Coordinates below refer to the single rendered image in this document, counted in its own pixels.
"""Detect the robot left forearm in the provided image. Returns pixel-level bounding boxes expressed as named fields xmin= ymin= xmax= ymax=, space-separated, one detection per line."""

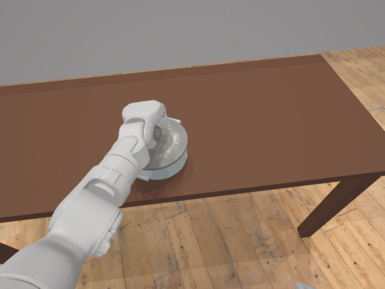
xmin=48 ymin=115 xmax=154 ymax=233

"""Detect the left robot hand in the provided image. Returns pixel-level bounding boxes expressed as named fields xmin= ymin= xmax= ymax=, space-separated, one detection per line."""
xmin=122 ymin=100 xmax=168 ymax=149

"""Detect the table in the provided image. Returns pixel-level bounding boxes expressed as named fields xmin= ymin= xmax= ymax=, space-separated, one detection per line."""
xmin=0 ymin=54 xmax=385 ymax=264

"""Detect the knob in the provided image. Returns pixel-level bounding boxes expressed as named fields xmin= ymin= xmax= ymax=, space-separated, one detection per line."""
xmin=153 ymin=125 xmax=162 ymax=141

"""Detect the robot left upper arm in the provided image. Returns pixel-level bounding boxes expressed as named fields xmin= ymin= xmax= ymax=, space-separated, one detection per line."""
xmin=0 ymin=187 xmax=123 ymax=289

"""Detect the pot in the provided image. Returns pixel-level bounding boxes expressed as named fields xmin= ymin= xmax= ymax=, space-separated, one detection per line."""
xmin=137 ymin=117 xmax=188 ymax=181

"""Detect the lid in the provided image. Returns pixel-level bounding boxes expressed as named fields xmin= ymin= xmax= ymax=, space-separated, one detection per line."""
xmin=142 ymin=118 xmax=188 ymax=170

